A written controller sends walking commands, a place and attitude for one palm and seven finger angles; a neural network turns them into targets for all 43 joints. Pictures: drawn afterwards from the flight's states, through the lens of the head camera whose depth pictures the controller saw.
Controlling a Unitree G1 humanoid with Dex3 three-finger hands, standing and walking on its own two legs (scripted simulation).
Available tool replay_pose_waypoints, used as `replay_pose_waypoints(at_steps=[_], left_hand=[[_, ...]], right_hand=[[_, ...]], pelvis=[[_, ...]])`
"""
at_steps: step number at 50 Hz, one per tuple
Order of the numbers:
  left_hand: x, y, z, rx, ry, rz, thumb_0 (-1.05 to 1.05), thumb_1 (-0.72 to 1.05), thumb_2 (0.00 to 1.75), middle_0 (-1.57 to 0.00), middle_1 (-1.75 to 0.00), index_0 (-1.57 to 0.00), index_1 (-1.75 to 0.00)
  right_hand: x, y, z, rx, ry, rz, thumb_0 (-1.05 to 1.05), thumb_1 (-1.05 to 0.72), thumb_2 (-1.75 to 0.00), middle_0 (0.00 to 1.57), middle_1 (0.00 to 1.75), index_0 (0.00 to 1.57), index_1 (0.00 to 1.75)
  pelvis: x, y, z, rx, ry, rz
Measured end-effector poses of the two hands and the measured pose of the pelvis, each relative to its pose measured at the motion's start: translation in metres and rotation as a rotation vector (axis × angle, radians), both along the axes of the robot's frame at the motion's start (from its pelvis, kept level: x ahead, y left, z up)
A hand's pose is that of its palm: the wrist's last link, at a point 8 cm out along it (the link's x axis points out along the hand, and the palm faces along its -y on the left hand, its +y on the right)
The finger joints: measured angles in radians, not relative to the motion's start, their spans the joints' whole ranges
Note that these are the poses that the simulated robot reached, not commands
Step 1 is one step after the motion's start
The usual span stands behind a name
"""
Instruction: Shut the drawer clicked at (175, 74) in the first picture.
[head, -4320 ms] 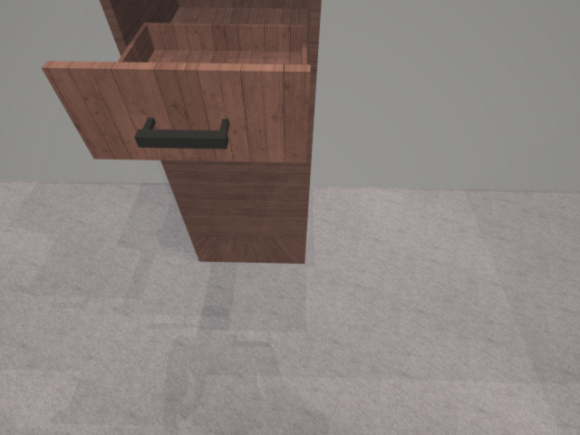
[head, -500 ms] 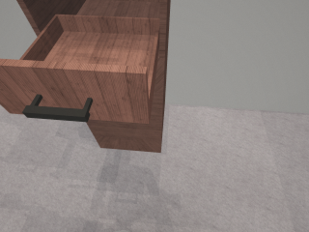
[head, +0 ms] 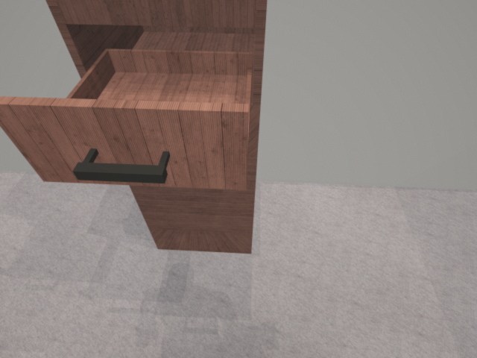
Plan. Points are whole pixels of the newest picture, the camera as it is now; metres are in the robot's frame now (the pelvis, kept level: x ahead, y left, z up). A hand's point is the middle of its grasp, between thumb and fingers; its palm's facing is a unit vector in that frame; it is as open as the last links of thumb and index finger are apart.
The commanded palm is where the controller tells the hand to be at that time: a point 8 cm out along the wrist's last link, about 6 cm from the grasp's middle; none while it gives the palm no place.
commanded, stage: come to a stop and stand still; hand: left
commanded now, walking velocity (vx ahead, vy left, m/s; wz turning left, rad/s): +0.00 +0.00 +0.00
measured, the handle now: (125, 164) +0.37 +0.21 +0.14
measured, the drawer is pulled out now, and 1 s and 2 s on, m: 0.28 0.28 0.28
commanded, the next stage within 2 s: look again from close up in 0.46 s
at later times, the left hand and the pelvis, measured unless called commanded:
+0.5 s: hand out of the picture -0.05 +0.17 -0.16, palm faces +0.00 -0.98 -0.19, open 7.4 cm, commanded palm none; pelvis -0.03 +0.00 +0.01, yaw -1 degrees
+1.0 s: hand out of the picture -0.01 +0.14 -0.16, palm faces +0.00 -0.98 -0.18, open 7.4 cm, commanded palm none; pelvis -0.01 -0.03 +0.02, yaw -1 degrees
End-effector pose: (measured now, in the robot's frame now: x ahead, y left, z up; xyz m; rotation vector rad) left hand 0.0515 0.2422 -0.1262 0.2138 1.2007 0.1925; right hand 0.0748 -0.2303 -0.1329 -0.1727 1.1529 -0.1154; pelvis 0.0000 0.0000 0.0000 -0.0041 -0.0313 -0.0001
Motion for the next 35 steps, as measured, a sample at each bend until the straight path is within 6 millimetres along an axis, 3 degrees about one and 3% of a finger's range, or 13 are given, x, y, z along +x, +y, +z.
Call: replay_pose_waypoints(at_steps=[2,8,19,27,35], left_hand=[[-0.001,0.002,0.003,0.000,-0.009,-0.014,0.01,0.90,0.90,-0.20,-0.30,-0.20,-0.30],[-0.018,0.004,0.008,-0.008,0.010,-0.034,0.01,0.90,0.90,-0.20,-0.30,-0.20,-0.30],[-0.081,-0.010,-0.001,-0.054,0.173,0.001,0.01,0.90,0.90,-0.20,-0.30,-0.20,-0.30],[-0.108,-0.031,-0.005,-0.094,0.258,0.021,0.01,0.90,0.90,-0.20,-0.30,-0.20,-0.30],[-0.103,-0.046,-0.007,-0.113,0.252,0.025,0.01,0.90,0.90,-0.20,-0.30,-0.20,-0.30]], right_hand=[[-0.012,0.008,-0.001,0.019,0.007,-0.005,0.01,-0.91,-0.90,0.20,0.30,0.20,0.30],[-0.046,0.006,0.002,0.014,0.049,-0.029,0.00,-0.94,-0.90,0.20,0.30,0.21,0.30],[-0.105,-0.001,0.003,0.001,0.210,-0.057,0.01,-0.92,-0.90,0.20,0.30,0.20,0.30],[-0.114,0.001,0.003,0.013,0.252,-0.069,0.01,-0.91,-0.90,0.20,0.30,0.20,0.30],[-0.103,0.002,0.002,0.025,0.237,-0.067,0.01,-0.92,-0.90,0.20,0.30,0.20,0.30]], pelvis=[[-0.006,0.002,0.002,0.002,-0.001,-0.002],[-0.020,0.006,0.008,0.007,0.011,-0.008],[-0.027,0.002,0.012,0.008,0.026,-0.009],[-0.026,-0.005,0.014,0.007,0.024,-0.011],[-0.023,-0.012,0.015,0.009,0.020,-0.013]])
